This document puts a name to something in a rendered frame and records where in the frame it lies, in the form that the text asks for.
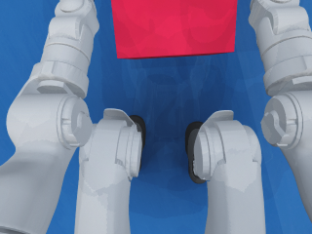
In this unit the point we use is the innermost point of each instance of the robot right upper arm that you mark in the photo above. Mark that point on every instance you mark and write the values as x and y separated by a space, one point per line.
287 124

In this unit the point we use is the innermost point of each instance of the robot left shin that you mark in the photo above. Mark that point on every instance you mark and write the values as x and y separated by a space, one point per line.
108 113

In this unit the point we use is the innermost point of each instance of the right robot foot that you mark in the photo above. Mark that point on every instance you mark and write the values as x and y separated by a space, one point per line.
191 133

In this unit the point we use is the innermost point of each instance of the carton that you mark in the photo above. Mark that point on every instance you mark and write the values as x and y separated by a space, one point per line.
155 29

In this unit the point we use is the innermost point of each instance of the robot right forearm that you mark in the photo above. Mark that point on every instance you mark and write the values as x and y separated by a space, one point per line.
284 39

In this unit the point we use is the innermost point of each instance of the robot left forearm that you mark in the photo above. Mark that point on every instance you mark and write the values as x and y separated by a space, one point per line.
67 52

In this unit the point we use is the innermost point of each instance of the robot left upper arm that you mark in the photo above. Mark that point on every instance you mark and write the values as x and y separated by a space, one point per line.
45 129

